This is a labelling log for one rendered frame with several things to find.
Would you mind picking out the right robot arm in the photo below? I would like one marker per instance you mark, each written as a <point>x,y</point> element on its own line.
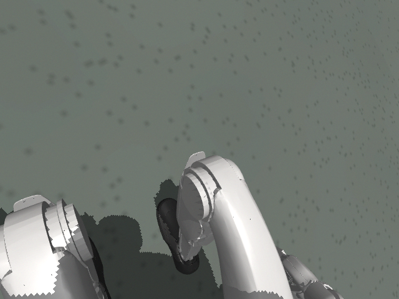
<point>321,290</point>

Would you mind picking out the left robot foot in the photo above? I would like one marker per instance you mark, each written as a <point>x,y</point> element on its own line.
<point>99,269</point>

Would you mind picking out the right robot foot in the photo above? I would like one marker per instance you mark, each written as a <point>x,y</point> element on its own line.
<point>169,228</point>

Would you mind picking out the right robot hand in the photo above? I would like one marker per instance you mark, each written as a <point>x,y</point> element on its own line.
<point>297,273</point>

